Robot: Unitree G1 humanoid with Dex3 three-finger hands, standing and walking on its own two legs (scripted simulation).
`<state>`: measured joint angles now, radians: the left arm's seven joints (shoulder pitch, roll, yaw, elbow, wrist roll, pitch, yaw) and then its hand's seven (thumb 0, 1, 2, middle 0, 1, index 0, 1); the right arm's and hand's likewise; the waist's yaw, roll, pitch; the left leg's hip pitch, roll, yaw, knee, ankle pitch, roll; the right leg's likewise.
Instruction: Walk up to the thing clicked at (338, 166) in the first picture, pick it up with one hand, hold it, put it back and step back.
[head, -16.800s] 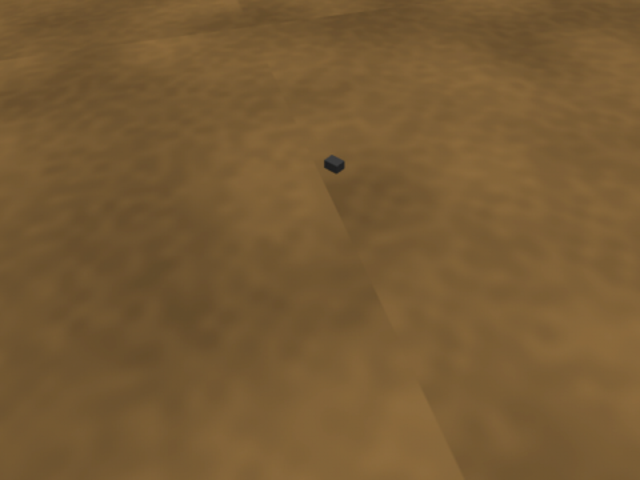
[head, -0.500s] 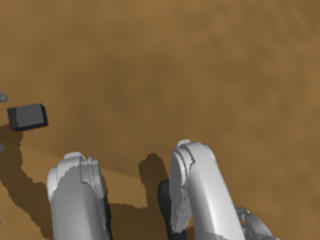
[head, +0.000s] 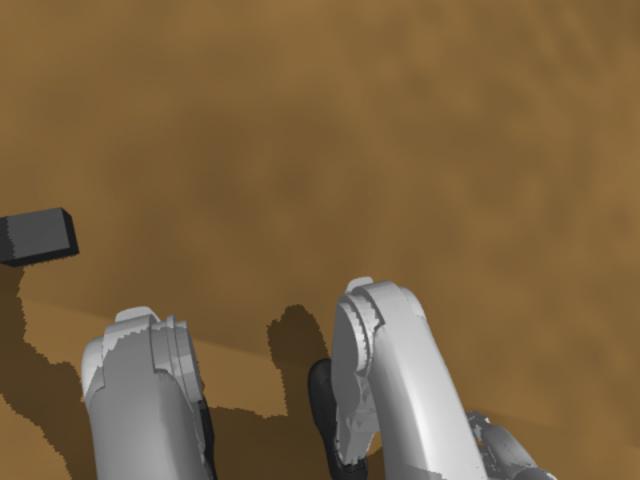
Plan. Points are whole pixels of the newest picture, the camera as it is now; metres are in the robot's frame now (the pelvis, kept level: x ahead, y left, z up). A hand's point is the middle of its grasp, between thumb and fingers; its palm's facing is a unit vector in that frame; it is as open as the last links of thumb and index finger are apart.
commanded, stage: rise first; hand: left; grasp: from above
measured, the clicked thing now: (37, 237) +0.43 +0.36 -0.29
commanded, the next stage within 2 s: approach in 0.94 s
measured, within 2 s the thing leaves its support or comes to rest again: neither
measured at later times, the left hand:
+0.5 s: hand out of the picture +0.39 +0.40 -0.18, palm faces -0.41 -0.16 -0.90, open 13.3 cm
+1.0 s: hand out of the picture +0.39 +0.40 -0.18, palm faces -0.42 -0.16 -0.89, open 13.2 cm
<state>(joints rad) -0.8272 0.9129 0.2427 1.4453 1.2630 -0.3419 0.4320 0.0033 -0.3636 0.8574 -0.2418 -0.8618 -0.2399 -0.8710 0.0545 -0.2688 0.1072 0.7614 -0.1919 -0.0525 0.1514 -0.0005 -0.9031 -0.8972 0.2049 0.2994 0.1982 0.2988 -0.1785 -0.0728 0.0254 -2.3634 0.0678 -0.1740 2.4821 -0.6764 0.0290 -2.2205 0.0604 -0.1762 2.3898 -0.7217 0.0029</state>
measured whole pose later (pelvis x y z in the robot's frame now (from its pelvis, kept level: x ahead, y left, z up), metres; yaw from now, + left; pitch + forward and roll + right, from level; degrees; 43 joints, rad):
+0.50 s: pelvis +0.00 +0.00 +0.00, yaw +0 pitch +31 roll -11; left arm -0.82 0.91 0.24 1.41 1.24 -0.32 0.41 0.00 -0.38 0.88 -0.23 -0.87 -0.22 -0.89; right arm 0.06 -0.27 0.11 0.76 -0.19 -0.06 0.16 0.00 -0.90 -0.90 0.21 0.30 0.20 0.30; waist -0.18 -0.06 0.02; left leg -2.36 0.07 -0.18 2.48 -0.69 0.03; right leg -2.22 0.06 -0.18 2.39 -0.73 0.01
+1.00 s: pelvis +0.00 +0.00 +0.00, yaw +0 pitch +29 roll -11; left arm -0.86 0.94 0.22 1.46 1.27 -0.33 0.40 0.00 -0.37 0.86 -0.24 -0.88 -0.24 -0.88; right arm 0.07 -0.27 0.12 0.76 -0.19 -0.06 0.15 0.00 -0.90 -0.90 0.20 0.30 0.20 0.30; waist -0.19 -0.08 0.02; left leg -2.37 0.06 -0.18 2.49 -0.66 0.03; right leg -2.21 0.06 -0.18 2.39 -0.71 0.01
